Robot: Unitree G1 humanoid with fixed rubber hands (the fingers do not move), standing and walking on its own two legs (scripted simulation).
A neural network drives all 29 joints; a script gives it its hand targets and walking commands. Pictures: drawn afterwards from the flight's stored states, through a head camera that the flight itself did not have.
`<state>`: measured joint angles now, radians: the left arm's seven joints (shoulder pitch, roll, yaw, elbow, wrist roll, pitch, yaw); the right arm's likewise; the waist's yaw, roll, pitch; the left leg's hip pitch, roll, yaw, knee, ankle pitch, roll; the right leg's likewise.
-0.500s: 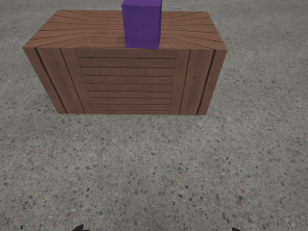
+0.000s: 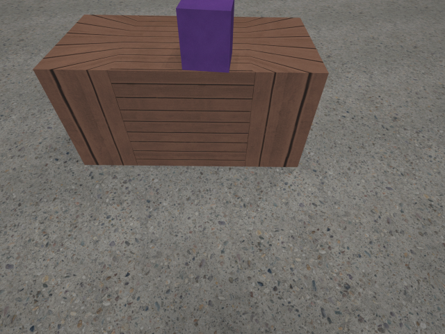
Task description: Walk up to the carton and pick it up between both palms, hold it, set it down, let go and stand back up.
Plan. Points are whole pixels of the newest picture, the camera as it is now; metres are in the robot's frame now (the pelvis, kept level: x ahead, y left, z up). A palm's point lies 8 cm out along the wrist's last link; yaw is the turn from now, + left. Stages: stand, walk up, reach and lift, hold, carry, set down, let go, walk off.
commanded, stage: stand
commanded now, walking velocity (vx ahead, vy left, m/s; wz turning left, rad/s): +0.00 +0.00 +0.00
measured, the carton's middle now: (207, 33) +1.26 +0.09 -0.01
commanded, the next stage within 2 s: walk up in 0.44 s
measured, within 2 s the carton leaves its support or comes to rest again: neither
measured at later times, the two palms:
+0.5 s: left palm out of the picture +0.00 +0.22 -0.14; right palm out of the picture +0.00 -0.22 -0.14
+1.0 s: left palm out of the picture +0.05 +0.31 -0.15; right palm out of the picture +0.01 -0.21 -0.13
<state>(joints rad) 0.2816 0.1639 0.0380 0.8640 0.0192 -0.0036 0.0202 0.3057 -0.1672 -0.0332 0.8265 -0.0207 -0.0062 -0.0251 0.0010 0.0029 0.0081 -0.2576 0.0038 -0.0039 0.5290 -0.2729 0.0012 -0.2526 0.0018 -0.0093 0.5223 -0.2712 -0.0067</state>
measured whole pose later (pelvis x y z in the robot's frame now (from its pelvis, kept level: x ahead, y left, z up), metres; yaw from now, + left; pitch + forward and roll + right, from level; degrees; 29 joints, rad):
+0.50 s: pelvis +0.00 +0.00 +0.01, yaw +0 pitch -1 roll +0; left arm 0.30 0.14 0.04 1.05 0.01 0.00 0.03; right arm 0.32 -0.14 -0.03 1.02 -0.01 -0.01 -0.04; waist 0.00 0.00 0.03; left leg -0.19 0.00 0.00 0.45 -0.23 0.00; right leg -0.19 0.00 -0.01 0.44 -0.23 -0.01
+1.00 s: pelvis +0.06 +0.05 -0.01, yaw +2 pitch -3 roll +0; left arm 0.36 0.27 0.03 1.02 0.05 0.01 -0.02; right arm 0.48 -0.20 -0.06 0.95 -0.03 -0.04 -0.03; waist -0.04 -0.05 0.01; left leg -0.21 -0.01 0.07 0.62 -0.37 0.04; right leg -0.37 -0.03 0.03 1.02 -0.52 -0.02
